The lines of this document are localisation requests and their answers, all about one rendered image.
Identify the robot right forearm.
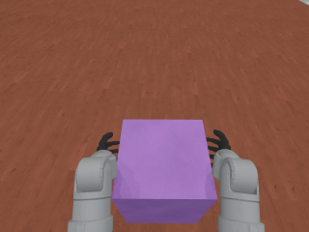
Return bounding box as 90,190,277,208
211,149,266,232

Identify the robot left hand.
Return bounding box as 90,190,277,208
96,131,120,160

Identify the robot left forearm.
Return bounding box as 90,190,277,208
67,150,118,232

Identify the carton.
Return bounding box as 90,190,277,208
111,119,217,223

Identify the robot right hand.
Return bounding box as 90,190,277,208
206,130,231,167

